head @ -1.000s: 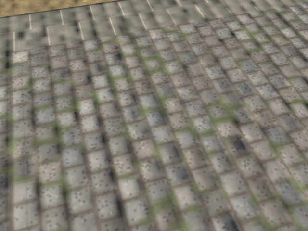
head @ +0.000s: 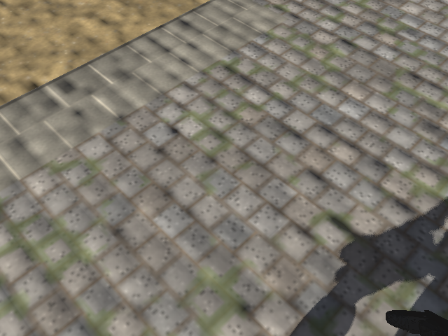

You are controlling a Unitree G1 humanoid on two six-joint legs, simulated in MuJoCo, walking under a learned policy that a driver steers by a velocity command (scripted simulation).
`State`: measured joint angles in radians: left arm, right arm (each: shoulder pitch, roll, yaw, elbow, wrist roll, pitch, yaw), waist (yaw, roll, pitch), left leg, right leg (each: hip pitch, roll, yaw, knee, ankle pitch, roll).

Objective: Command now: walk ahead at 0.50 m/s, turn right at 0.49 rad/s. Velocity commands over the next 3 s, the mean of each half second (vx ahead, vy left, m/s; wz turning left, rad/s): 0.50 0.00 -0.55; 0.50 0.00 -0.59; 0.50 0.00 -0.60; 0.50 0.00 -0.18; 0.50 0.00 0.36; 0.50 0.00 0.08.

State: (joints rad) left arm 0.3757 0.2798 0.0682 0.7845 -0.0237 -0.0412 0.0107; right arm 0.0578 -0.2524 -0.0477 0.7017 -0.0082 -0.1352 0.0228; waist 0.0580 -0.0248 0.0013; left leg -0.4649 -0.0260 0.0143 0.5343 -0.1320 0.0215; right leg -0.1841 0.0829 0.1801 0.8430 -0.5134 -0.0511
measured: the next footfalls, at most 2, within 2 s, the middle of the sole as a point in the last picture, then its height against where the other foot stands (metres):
right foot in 0.48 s outside the picture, level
left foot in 0.96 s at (281, 264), level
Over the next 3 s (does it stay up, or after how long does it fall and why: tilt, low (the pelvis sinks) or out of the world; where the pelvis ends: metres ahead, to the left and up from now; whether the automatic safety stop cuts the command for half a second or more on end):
stays up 1.28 -0.96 0.01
